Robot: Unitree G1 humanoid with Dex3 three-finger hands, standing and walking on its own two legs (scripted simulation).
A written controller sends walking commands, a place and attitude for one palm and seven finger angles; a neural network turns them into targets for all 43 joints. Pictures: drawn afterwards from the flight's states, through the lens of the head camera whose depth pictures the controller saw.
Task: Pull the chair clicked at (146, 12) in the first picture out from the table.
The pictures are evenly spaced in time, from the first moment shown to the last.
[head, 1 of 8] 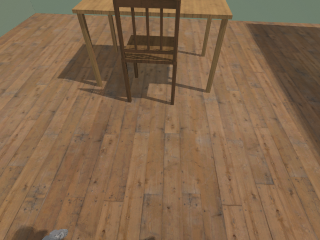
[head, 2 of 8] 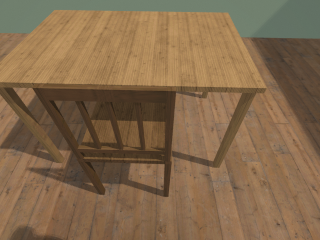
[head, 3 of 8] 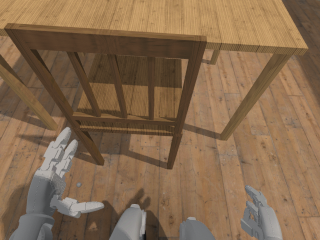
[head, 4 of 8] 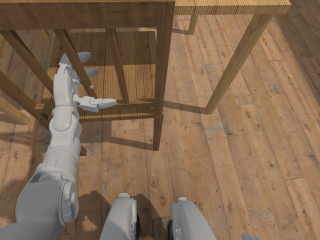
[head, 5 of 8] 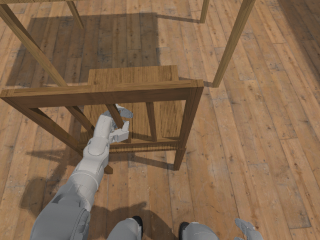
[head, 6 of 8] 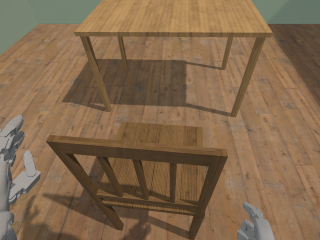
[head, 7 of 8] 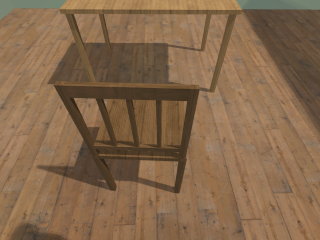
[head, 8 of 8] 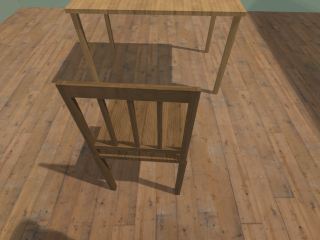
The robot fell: no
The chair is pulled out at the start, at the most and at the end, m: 0.00 0.73 0.73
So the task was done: yes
